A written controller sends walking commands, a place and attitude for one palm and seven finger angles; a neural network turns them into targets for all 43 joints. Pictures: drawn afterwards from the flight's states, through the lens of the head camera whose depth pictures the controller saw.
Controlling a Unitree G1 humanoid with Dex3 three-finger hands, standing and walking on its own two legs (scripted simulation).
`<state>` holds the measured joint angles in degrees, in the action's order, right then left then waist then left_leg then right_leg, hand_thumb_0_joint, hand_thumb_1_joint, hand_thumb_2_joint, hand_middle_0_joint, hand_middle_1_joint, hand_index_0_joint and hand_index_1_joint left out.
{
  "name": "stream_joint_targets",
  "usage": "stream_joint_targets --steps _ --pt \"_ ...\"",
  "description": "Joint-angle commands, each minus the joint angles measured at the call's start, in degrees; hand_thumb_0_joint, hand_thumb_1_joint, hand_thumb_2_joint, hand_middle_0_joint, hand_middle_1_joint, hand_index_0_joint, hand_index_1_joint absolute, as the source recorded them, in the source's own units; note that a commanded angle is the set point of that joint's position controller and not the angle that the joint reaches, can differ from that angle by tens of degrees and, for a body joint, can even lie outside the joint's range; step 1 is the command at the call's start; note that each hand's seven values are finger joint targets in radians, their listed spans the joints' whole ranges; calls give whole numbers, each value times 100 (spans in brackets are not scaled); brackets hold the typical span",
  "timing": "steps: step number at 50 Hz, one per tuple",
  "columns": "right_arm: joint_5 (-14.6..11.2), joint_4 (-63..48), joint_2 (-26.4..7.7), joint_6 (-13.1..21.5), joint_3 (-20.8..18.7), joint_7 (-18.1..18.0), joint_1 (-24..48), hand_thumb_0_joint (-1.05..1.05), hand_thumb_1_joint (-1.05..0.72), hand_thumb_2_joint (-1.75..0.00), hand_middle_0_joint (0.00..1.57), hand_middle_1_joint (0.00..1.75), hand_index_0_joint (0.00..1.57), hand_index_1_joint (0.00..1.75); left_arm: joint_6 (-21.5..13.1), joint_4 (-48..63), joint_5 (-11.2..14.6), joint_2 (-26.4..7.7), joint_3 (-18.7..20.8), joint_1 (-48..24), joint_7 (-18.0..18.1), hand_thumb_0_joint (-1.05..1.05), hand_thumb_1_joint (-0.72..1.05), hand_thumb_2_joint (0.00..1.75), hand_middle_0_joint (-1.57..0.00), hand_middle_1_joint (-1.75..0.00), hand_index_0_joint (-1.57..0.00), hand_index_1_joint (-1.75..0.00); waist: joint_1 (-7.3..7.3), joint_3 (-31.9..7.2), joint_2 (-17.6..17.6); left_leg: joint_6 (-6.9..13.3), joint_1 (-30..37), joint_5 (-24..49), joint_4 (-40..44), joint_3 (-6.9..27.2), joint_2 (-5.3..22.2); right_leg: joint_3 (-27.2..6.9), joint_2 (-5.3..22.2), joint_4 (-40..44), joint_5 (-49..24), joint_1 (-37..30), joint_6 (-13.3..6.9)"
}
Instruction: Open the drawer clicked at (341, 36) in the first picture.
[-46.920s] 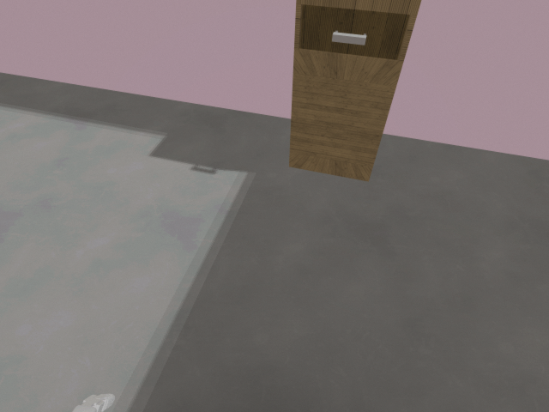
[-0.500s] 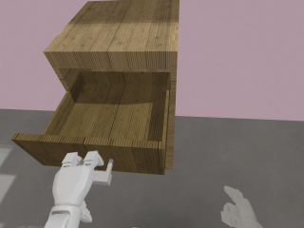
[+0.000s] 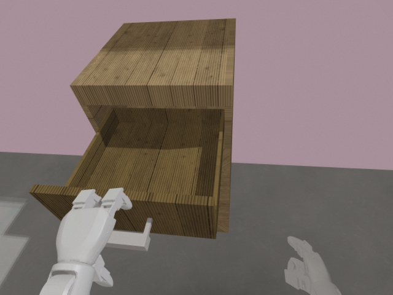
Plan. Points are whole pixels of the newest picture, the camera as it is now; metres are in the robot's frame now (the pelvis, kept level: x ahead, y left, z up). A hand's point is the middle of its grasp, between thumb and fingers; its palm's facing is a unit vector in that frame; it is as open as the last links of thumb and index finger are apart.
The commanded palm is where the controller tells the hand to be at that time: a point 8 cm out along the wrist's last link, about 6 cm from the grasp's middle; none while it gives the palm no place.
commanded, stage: lift the hand off the handle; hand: left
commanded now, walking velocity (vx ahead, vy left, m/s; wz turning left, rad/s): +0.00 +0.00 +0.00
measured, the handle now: (122, 229) +0.24 +0.21 -0.01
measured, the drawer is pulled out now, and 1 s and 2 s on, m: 0.30 0.30 0.30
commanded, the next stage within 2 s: draw the hand back to the body in 0.62 s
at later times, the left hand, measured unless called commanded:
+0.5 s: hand (91, 211) +0.21 +0.21 +0.13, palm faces +0.13 -0.15 -0.98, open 13.9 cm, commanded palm +0.18 +0.20 +0.19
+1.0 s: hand (82, 212) +0.21 +0.22 +0.13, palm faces +0.09 -0.14 -0.99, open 13.9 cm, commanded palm +0.17 +0.22 +0.19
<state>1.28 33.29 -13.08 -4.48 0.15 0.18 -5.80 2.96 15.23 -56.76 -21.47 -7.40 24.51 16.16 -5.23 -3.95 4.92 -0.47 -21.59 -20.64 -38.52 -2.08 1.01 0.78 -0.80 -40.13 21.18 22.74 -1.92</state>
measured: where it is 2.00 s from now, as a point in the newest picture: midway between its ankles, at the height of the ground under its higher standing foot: outside the picture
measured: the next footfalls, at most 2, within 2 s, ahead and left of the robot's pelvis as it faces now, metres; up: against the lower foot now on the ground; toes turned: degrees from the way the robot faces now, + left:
none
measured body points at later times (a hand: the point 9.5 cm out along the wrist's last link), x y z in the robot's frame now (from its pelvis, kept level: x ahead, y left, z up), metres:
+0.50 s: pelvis +0.01 +0.01 +0.02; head +0.00 -0.04 +0.46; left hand +0.20 +0.21 +0.18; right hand +0.24 -0.18 -0.07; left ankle -0.01 +0.13 -0.72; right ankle -0.01 -0.10 -0.72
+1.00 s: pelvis +0.01 +0.01 +0.02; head +0.01 -0.04 +0.46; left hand +0.20 +0.22 +0.19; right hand +0.24 -0.18 -0.07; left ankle -0.01 +0.13 -0.72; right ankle -0.01 -0.10 -0.72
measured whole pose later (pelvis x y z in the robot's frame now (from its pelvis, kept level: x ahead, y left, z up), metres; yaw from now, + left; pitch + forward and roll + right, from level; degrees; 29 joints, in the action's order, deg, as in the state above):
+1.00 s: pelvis +0.01 +0.01 +0.02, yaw +0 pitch +0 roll +0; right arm -1.1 31.1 -14.8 -7.1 2.3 2.0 -5.2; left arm 5.5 29.1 -49.8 -26.9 -1.8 24.5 3.1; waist -5.8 -1.9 7.0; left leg -0.1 -12.4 -16.9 -29.1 -1.7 1.0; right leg 1.1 -1.0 -28.8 16.6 12.5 -1.3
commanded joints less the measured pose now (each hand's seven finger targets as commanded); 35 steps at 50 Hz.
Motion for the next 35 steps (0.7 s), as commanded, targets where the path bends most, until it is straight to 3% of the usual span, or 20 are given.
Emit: stream_joint_targets --steps 1,6,10,11,14,15,17,20,23,25,29,30,31,33,35 --pt "-49 -1017 -431 237 -132 -7 962 0 -90 -90 20 30 20 30 41 1453 72 -854 794 -593 101 0 -50 30 -30 -120 -30 -120 -27 -755 -400 191 697 1353 584 39 -161 -223 74 968 -1599 -442 -12" --pt "-88 -1040 -460 210 -88 6 1002 0 -90 -90 20 30 20 30 92 1617 213 -945 805 -554 -227 0 -50 30 -30 -120 -30 -120 -34 -650 -558 211 846 1502 749 11 -151 -211 108 1178 -1811 -672 35" --pt "-100 -1140 -458 197 -48 77 967 0 -90 -90 20 30 20 30 129 1962 225 -875 632 -629 -470 0 -50 30 -30 -120 -30 -120 -70 -750 -297 214 1027 1661 892 15 -100 -85 133 1248 -1691 -798 27" --pt "-110 -1102 -472 171 -63 75 1012 0 -90 -90 20 30 20 30 115 1969 261 -954 700 -731 -512 0 -50 30 -30 -120 -30 -120 -42 -620 -462 203 1030 1694 931 24 -91 -127 111 1306 -1797 -819 24" --pt "-155 -1189 -506 162 -25 100 1126 0 -90 -90 20 30 20 30 142 2142 305 -1149 964 -499 -556 0 -50 30 -30 -120 -30 -120 -111 -665 -360 176 1095 1823 972 62 -66 -205 96 1355 -1972 -989 -1" --pt "-125 -1193 -473 152 -11 136 983 0 -90 -90 20 30 20 30 154 2193 265 -999 814 -430 -592 0 -50 30 -30 -120 -30 -120 -125 -715 -365 189 1094 1888 984 9 -57 -78 119 1324 -1923 -983 21" --pt "-143 -1173 -498 115 -40 137 1012 0 -90 -90 20 30 20 30 170 2217 319 -1127 936 -536 -638 0 -50 30 -30 -120 -30 -120 -113 -621 -434 188 1121 1907 1031 17 -47 -92 98 1386 -1990 -1024 25" --pt "-166 -1210 -474 98 0 174 1077 0 -90 -90 20 30 20 30 263 2418 338 -1015 784 -758 -732 0 -50 30 -30 -120 -30 -120 -96 -658 -234 185 1212 1912 1107 56 -12 -43 116 1417 -1795 -1030 9" --pt "-197 -1237 -511 74 -12 165 1130 0 -90 -90 20 30 20 30 300 2568 403 -1260 957 -878 -830 0 -50 30 -30 -120 -30 -120 -103 -692 -300 172 1310 2027 1190 71 12 -50 121 1465 -1930 -1177 21" --pt "-204 -1229 -493 71 26 187 1132 0 -90 -90 20 30 20 30 351 2595 453 -1205 925 -809 -939 0 -50 30 -30 -120 -30 -120 -118 -740 -326 183 1307 2055 1190 78 15 -17 128 1471 -1934 -1235 18" --pt "-301 -1274 -521 37 51 238 1347 0 -90 -90 20 30 20 30 455 2394 623 -1111 949 -550 -1127 0 -50 30 -30 -120 -30 -120 -75 -385 -474 156 1241 2055 1262 98 43 -84 90 1554 -2068 -1236 21" --pt "-254 -1259 -516 16 53 251 1161 0 -90 -90 20 30 20 30 446 2411 598 -1052 819 -552 -1191 0 -50 30 -30 -120 -30 -120 -86 -455 -471 183 1211 1984 1269 41 19 0 122 1557 -1969 -1251 48" --pt "-274 -1234 -545 -16 52 230 1217 0 -90 -90 20 30 20 30 430 2388 598 -1267 1009 -656 -1183 0 -50 30 -30 -120 -30 -120 -63 -336 -474 148 1199 1967 1319 57 39 -38 108 1580 -1958 -1244 43" --pt "-237 -1328 -552 -23 62 232 1182 0 -90 -90 20 30 20 30 383 2624 514 -1147 830 -837 -1180 0 -50 30 -30 -120 -30 -120 -92 -566 -394 163 1267 1962 1302 56 29 -25 131 1562 -1874 -1236 48" --pt "-205 -1287 -520 12 64 222 1110 0 -90 -90 20 30 20 30 327 2604 486 -1186 891 -956 -1153 0 -50 30 -30 -120 -30 -120 -99 -621 -318 180 1271 1918 1257 84 44 -11 101 1545 -1710 -1172 3"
